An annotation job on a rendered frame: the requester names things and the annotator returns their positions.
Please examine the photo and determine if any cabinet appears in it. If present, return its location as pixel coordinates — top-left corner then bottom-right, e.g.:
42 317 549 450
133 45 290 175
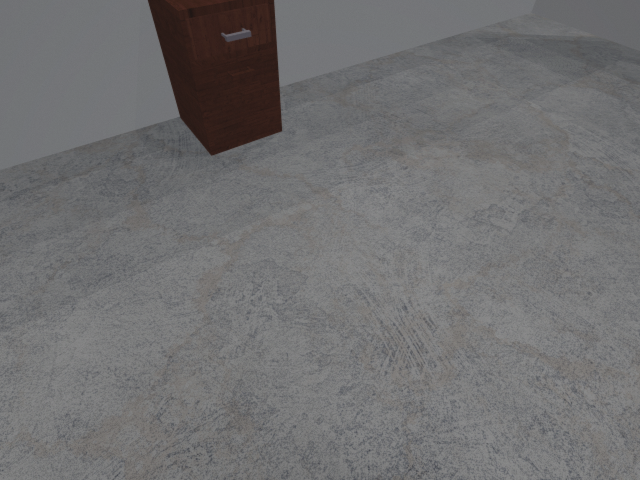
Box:
148 0 282 156

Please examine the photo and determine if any handle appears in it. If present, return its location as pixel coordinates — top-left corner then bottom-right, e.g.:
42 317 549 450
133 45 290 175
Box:
231 69 256 81
221 28 252 42

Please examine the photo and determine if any drawer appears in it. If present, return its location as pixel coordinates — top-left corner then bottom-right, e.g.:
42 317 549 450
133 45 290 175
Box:
185 3 272 60

